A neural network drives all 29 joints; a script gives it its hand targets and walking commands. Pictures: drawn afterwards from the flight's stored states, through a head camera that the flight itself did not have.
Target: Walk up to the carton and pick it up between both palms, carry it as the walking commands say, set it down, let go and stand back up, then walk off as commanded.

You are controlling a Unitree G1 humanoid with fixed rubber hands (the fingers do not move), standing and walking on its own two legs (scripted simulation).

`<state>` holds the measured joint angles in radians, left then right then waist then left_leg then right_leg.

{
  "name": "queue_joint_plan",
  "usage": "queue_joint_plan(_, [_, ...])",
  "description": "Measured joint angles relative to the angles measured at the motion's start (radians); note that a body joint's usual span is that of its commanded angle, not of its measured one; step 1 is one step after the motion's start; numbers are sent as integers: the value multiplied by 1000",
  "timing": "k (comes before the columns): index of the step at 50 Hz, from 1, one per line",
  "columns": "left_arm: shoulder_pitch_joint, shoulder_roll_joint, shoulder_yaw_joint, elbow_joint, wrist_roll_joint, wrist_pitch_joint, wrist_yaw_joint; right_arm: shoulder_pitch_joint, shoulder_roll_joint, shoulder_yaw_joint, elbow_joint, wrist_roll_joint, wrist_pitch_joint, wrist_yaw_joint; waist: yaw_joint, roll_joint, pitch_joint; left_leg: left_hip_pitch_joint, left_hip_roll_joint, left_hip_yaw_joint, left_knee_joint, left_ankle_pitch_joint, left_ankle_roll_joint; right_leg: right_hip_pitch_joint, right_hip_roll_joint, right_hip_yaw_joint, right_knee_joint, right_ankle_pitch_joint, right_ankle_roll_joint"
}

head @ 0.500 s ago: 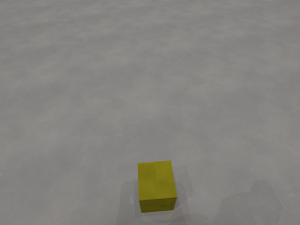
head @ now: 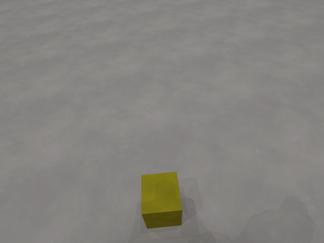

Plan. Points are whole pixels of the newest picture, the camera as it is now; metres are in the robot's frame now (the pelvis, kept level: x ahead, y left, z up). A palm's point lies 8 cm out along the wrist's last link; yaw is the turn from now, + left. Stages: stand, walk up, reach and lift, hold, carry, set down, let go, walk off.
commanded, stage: walk up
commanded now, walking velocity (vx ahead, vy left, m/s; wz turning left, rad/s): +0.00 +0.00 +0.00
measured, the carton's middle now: (161, 200) +0.48 +0.06 -0.65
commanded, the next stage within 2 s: stand in 0.64 s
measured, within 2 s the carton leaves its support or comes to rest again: neither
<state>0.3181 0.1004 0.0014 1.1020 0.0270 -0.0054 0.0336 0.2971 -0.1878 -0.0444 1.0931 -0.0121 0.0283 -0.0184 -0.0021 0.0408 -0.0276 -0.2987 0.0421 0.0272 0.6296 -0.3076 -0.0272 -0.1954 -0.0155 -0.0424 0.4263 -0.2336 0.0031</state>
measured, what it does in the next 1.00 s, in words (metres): steps on the spot: left foot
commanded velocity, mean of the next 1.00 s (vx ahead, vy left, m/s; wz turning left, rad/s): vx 0.01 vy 0.00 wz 0.00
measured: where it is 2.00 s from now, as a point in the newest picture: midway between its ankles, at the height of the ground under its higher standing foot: outside the picture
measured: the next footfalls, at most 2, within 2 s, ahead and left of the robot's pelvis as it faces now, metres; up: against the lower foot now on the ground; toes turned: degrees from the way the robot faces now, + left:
left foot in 0.02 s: +0.03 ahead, +0.12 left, +0.00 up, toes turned +0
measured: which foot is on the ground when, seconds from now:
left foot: up 0.00-0.00, down 0.02-1.00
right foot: down 0.00-1.00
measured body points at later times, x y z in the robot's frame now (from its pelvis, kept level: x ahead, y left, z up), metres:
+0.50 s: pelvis -0.01 -0.02 +0.00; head +0.00 -0.02 +0.45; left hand -0.05 +0.18 -0.16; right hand -0.05 -0.21 -0.16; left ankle +0.00 +0.12 -0.74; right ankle -0.01 -0.12 -0.74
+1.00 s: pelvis -0.03 -0.02 -0.03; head +0.03 -0.02 +0.42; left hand +0.10 +0.23 -0.16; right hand +0.11 -0.25 -0.16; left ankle +0.00 +0.12 -0.74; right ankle -0.01 -0.12 -0.74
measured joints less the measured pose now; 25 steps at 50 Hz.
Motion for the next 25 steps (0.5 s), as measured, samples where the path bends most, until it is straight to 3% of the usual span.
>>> queue_joint_plan(3, [-20,4,12,15,-12,-4,3,6,32,13,20,4,-25,-8,-11,-19,32,90,-2,2,-168,45,19,4,9,-20,15,-10,-3])
queue_joint_plan(7, [-24,16,13,22,-26,-12,-2,17,72,34,47,10,-39,-11,9,-58,57,129,-9,13,-226,92,13,37,3,-11,-34,19,-2])
queue_joint_plan(25, [15,-5,0,81,-23,-12,-6,39,94,52,93,7,-41,-15,8,-41,47,139,-6,16,-258,116,3,32,7,-9,-36,25,-15])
